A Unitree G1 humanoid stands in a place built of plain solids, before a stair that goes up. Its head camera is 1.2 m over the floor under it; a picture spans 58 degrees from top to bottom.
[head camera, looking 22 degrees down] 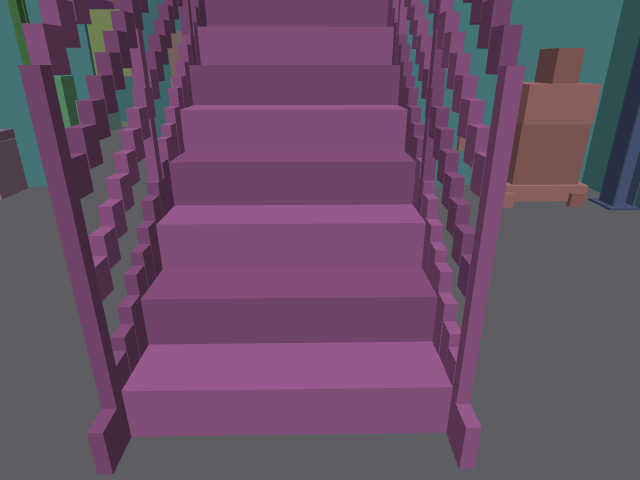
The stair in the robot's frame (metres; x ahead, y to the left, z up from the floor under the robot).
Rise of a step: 0.20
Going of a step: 0.26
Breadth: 1.20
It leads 1 degrees to the left of straight ahead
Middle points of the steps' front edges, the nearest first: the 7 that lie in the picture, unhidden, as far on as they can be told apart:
1.15 0.11 0.20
1.41 0.11 0.40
1.66 0.12 0.60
1.92 0.12 0.80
2.18 0.13 1.00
2.44 0.13 1.20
2.69 0.13 1.40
